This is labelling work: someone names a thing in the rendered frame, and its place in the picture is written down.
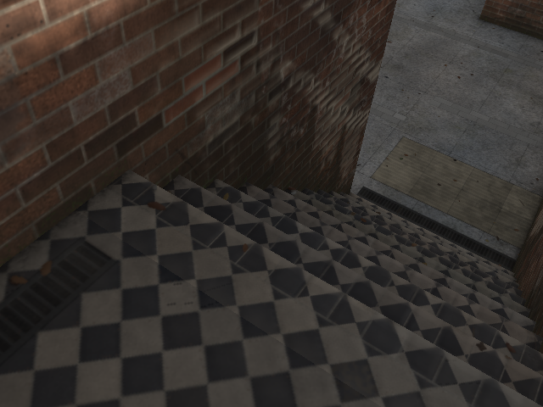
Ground stairs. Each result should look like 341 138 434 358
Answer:
163 175 543 406

